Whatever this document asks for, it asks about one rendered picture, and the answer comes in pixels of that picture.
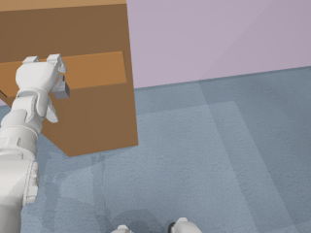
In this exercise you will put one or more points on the robot left shin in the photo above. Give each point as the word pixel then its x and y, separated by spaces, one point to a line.
pixel 122 227

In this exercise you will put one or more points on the left robot upper arm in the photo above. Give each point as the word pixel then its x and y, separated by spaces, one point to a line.
pixel 19 184

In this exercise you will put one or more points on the handle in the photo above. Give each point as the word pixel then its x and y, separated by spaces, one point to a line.
pixel 61 89

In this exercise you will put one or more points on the cabinet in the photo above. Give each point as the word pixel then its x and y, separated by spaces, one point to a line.
pixel 94 118

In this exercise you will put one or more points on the robot right thigh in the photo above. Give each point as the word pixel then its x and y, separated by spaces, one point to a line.
pixel 185 227

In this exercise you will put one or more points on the left robot hand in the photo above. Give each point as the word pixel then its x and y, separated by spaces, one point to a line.
pixel 42 75

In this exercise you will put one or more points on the robot left forearm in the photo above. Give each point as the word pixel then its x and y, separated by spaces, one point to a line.
pixel 20 128

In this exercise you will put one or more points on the drawer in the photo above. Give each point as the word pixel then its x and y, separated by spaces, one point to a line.
pixel 84 70

